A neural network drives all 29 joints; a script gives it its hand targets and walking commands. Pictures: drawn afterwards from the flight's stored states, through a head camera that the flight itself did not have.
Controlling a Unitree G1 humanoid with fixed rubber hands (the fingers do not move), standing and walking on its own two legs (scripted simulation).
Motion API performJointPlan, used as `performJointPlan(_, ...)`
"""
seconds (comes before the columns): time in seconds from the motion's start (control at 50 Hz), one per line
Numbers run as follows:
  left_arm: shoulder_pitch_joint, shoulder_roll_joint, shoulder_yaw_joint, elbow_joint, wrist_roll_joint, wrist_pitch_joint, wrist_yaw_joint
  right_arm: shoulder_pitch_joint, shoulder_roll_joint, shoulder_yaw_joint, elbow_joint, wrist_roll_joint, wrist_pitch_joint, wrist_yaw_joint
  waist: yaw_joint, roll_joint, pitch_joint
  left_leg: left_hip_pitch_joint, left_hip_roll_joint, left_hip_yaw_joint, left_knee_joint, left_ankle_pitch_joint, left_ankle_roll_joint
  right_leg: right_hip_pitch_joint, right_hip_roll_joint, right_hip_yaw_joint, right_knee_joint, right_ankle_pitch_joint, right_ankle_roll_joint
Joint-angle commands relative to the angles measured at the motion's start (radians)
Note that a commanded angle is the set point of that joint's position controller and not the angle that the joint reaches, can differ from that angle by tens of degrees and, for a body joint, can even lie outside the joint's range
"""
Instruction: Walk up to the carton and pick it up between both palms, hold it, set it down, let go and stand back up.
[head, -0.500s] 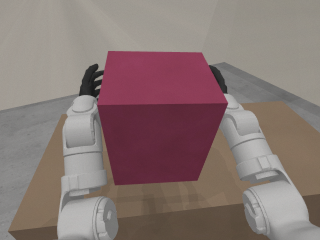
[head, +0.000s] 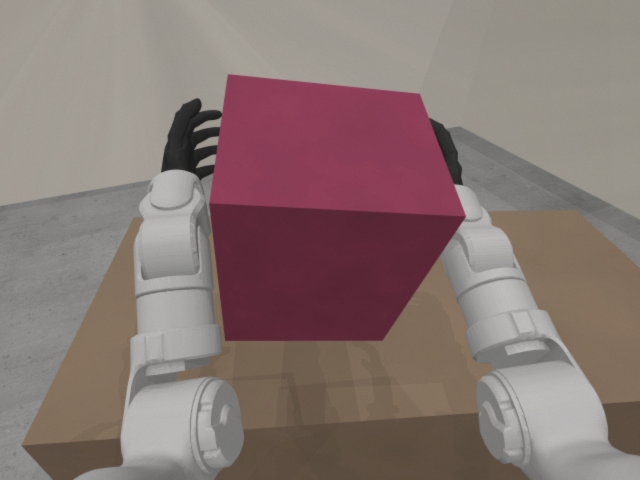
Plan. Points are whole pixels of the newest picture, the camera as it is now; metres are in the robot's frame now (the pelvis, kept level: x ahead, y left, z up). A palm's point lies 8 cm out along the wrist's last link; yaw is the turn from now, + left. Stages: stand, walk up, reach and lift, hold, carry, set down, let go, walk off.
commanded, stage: set down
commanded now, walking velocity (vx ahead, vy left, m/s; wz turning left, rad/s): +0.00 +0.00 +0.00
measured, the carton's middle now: (315, 225) +0.35 +0.01 +0.21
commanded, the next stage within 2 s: none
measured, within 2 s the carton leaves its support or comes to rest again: neither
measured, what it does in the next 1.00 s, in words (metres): stands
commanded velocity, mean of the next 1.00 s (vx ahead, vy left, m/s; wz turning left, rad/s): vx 0.00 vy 0.00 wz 0.00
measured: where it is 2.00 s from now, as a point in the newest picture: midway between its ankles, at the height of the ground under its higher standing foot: outside the picture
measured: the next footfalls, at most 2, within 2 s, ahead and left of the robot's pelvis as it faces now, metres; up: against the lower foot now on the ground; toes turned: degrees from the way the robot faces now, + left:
none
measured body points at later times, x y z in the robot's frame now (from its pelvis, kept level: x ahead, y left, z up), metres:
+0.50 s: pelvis +0.01 -0.02 +0.00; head +0.00 +0.01 +0.45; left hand +0.40 +0.14 +0.21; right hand +0.41 -0.16 +0.17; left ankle +0.03 +0.13 -0.75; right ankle -0.02 -0.12 -0.75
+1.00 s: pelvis +0.01 -0.02 +0.00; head +0.01 +0.00 +0.45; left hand +0.40 +0.13 +0.18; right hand +0.42 -0.16 +0.15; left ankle +0.03 +0.13 -0.75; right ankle -0.02 -0.12 -0.75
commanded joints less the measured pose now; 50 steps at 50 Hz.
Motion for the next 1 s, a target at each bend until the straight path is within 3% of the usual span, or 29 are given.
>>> performJointPlan(0.0,-0.458,-0.44,-0.31,0.103,-0.015,-0.036,-0.185,-0.654,0.455,0.118,-0.131,-0.101,-0.164,0.107,-0.004,0.059,-0.142,0.13,-0.049,0.103,-0.076,0.105,0.007,-0.083,0.045,-0.094,-0.084,0.023,0.046)
performJointPlan(0.14,-0.41,-0.496,-0.476,-0.066,-0.08,-0.123,-0.146,-0.669,0.428,0.222,-0.258,-0.092,-0.326,0.125,-0.018,0.087,-0.339,0.314,-0.038,0.077,0.024,0.482,-0.042,-0.024,0.083,-0.118,-0.054,0.244,0.044)
performJointPlan(0.24,-0.381,-0.49,-0.528,-0.086,-0.09,-0.151,-0.116,-0.665,0.448,0.28,-0.302,-0.085,-0.358,0.128,0.007,0.062,-0.339,0.277,-0.046,0.078,0.012,0.397,-0.033,-0.032,0.068,-0.107,-0.052,0.251,0.044)
performJointPlan(0.32,-0.368,-0.467,-0.512,-0.071,-0.077,-0.144,-0.111,-0.648,0.469,0.293,-0.296,-0.1,-0.344,0.133,0.044,0.037,-0.326,0.206,-0.052,0.094,-0.023,0.261,-0.005,-0.033,0.044,-0.094,-0.043,0.226,0.052)
performJointPlan(0.34,-0.37,-0.46,-0.497,-0.072,-0.074,-0.143,-0.108,-0.65,0.47,0.298,-0.297,-0.1,-0.343,0.136,0.068,0.029,-0.334,0.186,-0.052,0.099,-0.027,0.247,0.003,-0.027,0.039,-0.087,-0.04,0.233,0.051)
performJointPlan(0.42,-0.344,-0.451,-0.485,-0.08,-0.071,-0.14,-0.104,-0.624,0.475,0.309,-0.282,-0.097,-0.343,0.134,0.085,0.029,-0.363,0.184,-0.053,0.108,-0.017,0.326,0.007,-0.002,0.035,-0.085,-0.018,0.354,0.059)
performJointPlan(0.48,-0.305,-0.448,-0.474,-0.081,-0.069,-0.135,-0.111,-0.592,0.478,0.318,-0.267,-0.094,-0.341,0.126,0.079,0.027,-0.363,0.181,-0.052,0.106,-0.008,0.374,0.004,0.033,0.031,-0.08,-0.005,0.463,0.066)
performJointPlan(0.54,-0.259,-0.439,-0.464,-0.078,-0.067,-0.125,-0.127,-0.539,0.451,0.31,-0.237,-0.101,-0.336,0.114,0.042,0.024,-0.323,0.172,-0.051,0.1,-0.011,0.378,0.003,0.051,0.029,-0.086,0.0,0.529,0.073)
performJointPlan(0.62,-0.259,-0.447,-0.486,-0.126,-0.079,-0.126,-0.137,-0.508,0.436,0.293,-0.234,-0.103,-0.34,0.107,0.006,0.04,-0.315,0.192,-0.055,0.09,-0.007,0.387,-0.01,0.044,0.035,-0.088,-0.002,0.538,0.07)
performJointPlan(0.68,-0.286,-0.454,-0.515,-0.165,-0.093,-0.148,-0.131,-0.531,0.431,0.292,-0.274,-0.108,-0.36,0.109,0.001,0.043,-0.367,0.2,-0.054,0.085,0.002,0.394,-0.016,0.04,0.036,-0.092,0.004,0.544,0.067)
performJointPlan(0.78,-0.328,-0.491,-0.531,-0.141,-0.089,-0.198,-0.09,-0.589,0.439,0.265,-0.28,-0.137,-0.393,0.134,0.03,0.074,-0.439,0.219,-0.046,0.077,0.015,0.398,-0.032,-0.033,0.038,-0.093,0.001,0.464,0.055)
performJointPlan(0.8,-0.325,-0.492,-0.524,-0.134,-0.081,-0.204,-0.084,-0.585,0.445,0.271,-0.268,-0.145,-0.395,0.141,0.054,0.071,-0.443,0.222,-0.042,0.079,0.009,0.387,-0.027,-0.044,0.037,-0.092,-0.004,0.433,0.049)
performJointPlan(0.92,-0.274,-0.476,-0.427,0.021,-0.031,-0.194,-0.064,-0.571,0.434,0.214,-0.137,-0.195,-0.382,0.187,0.125,0.035,-0.358,0.154,-0.026,0.106,-0.037,0.273,0.004,-0.083,0.026,-0.076,-0.018,0.303,0.046)
performJointPlan(0.98,-0.273,-0.477,-0.397,0.057,-0.031,-0.19,-0.06,-0.582,0.427,0.196,-0.094,-0.197,-0.384,0.195,0.131,0.019,-0.338,0.159,-0.02,0.114,-0.038,0.297,0.013,-0.082,0.033,-0.077,-0.019,0.317,0.045)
